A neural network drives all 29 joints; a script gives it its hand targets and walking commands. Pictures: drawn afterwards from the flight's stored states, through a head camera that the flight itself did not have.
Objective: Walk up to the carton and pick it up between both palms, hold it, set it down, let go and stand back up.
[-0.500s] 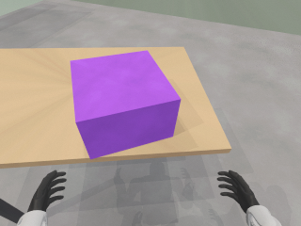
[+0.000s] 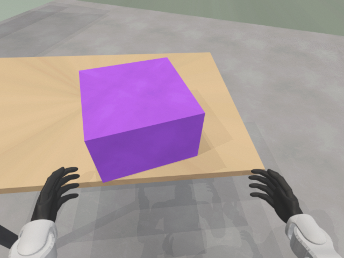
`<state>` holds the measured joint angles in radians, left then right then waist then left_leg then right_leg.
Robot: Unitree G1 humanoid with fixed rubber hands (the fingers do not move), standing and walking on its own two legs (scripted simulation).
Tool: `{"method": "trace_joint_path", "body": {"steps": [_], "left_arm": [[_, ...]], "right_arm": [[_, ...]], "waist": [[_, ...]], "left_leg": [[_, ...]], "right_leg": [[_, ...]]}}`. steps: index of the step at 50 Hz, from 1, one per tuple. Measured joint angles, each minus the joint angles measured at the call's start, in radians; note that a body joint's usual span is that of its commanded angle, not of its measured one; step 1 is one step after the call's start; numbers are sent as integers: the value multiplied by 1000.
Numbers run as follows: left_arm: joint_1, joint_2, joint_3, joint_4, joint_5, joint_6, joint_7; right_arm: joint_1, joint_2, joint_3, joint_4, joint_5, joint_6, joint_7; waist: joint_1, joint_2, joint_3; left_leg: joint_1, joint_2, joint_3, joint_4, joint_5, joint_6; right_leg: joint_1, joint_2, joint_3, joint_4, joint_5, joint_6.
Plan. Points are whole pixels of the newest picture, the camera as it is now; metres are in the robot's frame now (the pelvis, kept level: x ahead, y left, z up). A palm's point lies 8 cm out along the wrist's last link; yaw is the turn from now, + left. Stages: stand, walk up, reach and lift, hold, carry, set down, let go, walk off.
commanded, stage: reach and lift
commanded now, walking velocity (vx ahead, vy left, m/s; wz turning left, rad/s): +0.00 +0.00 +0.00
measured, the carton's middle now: (138, 113) +0.46 +0.09 +0.08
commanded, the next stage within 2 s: none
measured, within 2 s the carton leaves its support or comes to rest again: neither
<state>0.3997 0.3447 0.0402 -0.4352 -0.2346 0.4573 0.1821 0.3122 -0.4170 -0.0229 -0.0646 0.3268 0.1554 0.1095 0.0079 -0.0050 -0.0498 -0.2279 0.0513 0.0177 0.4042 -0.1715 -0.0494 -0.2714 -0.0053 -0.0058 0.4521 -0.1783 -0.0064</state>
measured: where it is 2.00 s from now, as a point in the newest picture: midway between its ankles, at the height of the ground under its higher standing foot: outside the picture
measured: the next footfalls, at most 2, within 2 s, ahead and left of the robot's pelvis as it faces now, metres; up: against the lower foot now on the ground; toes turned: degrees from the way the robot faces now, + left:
none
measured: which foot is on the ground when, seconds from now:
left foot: down 0.00-1.00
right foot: down 0.00-1.00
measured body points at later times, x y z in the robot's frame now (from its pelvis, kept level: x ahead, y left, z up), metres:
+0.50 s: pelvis +0.01 +0.00 +0.00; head +0.02 -0.01 +0.45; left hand +0.28 +0.25 +0.13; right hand +0.29 -0.23 +0.09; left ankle +0.03 +0.15 -0.74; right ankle +0.04 -0.11 -0.74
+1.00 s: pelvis +0.02 +0.00 +0.00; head +0.04 -0.02 +0.45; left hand +0.32 +0.25 +0.17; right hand +0.37 -0.23 +0.13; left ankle +0.03 +0.15 -0.74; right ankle +0.04 -0.11 -0.74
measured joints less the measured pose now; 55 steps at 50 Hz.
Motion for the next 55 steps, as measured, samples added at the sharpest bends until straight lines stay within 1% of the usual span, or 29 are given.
{"method": "trace_joint_path", "body": {"steps": [5,10,17,20,25,38,43,50,55], "left_arm": [[-64,0,7,0,-11,51,0],[-158,0,36,0,-23,115,2],[-291,0,93,0,-23,222,3],[-326,0,115,0,-23,265,2],[-360,-1,135,0,-23,312,2],[-458,-1,182,0,-23,340,-35],[-502,-1,199,14,-23,360,-39],[-603,-2,205,85,-23,382,-39],[-669,-1,206,151,-23,386,-39]], "right_arm": [[0,-14,0,-20,12,38,-16],[-18,-15,0,-43,17,81,-40],[-127,-26,0,-44,41,134,-63],[-185,-43,0,-44,55,157,-69],[-263,-76,0,-44,76,183,-68],[-392,-95,0,-37,111,228,-77],[-446,-103,0,-21,128,249,-84],[-573,-106,0,86,136,270,-71],[-661,-106,0,171,137,277,-71]], "waist": [[0,2,0],[0,-1,0],[1,0,2],[1,5,13],[0,16,36],[0,28,51],[3,30,54],[22,30,54],[32,30,54]], "left_leg": [[2,0,0,-8,4,0],[3,-1,0,-15,5,0],[3,-1,0,-23,5,0],[3,-1,0,-26,5,0],[3,-1,0,-31,5,-1],[3,6,0,-45,5,-6],[3,6,0,-47,6,-6],[3,6,0,-47,6,-6],[3,6,0,-47,5,-6]], "right_leg": [[0,0,0,-4,2,0],[0,0,0,-8,2,0],[0,0,1,-15,2,0],[0,0,1,-18,2,0],[0,0,1,-23,2,-1],[0,8,0,-39,2,-3],[0,8,0,-40,2,-3],[0,8,1,-40,2,-3],[0,8,1,-40,2,-4]]}}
